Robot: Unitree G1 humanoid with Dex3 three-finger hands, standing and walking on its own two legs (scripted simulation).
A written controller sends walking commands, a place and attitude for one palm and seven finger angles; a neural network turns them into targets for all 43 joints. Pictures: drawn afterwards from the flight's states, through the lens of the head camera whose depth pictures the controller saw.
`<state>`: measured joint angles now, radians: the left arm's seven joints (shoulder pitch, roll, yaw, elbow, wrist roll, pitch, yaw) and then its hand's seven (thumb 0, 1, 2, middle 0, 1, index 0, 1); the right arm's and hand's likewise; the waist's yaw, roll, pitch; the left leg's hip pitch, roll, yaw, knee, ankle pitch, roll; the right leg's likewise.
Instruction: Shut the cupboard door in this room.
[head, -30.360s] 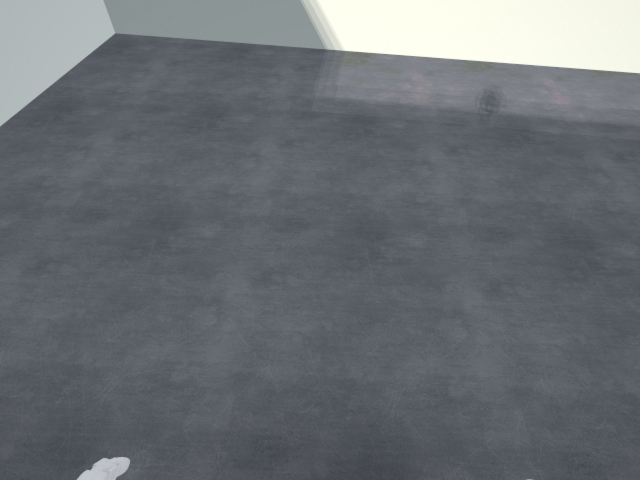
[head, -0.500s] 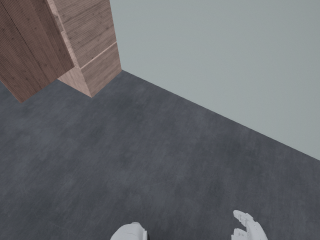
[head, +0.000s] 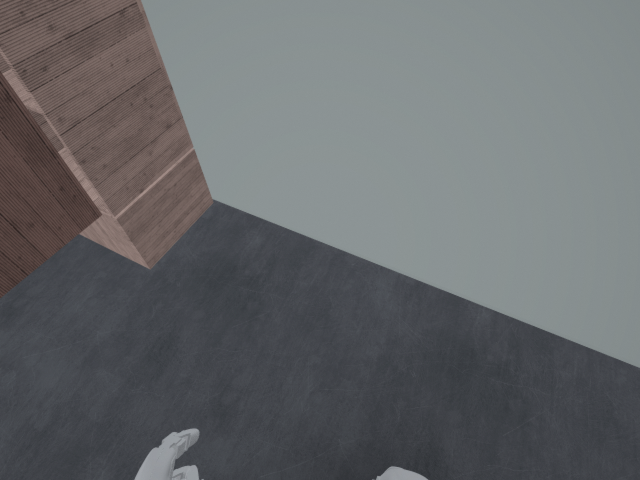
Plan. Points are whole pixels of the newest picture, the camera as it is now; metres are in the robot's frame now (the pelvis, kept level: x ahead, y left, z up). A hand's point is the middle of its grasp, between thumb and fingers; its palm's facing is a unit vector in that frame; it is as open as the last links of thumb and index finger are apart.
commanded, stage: walk to a spot facing it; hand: left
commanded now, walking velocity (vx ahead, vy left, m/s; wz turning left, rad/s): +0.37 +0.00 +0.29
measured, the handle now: out of the picture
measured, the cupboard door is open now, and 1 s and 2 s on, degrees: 88 88 88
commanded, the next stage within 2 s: turn to face it in 0.50 s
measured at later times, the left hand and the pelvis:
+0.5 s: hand out of the picture +0.09 +0.19 -0.18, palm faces +0.25 -0.96 -0.13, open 7.4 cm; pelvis +0.21 +0.05 -0.01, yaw +9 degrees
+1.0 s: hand (195, 291) +0.44 +0.24 -0.13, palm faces +0.27 -0.93 -0.25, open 7.4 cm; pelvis +0.37 +0.03 +0.01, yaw +19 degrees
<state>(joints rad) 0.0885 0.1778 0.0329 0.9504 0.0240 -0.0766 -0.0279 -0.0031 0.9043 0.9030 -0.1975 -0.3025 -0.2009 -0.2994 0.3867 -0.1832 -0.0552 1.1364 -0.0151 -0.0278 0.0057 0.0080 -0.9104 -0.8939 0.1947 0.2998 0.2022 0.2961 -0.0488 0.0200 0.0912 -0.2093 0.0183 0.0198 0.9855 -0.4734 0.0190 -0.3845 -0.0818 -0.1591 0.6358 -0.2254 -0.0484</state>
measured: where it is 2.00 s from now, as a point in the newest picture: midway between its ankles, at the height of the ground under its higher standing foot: (321, 422)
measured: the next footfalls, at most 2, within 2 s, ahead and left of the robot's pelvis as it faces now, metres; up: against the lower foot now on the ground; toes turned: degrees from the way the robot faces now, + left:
left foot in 0.44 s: +0.30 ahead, +0.16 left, +0.00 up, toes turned +16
right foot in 0.90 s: +0.49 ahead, -0.03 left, +0.00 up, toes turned +6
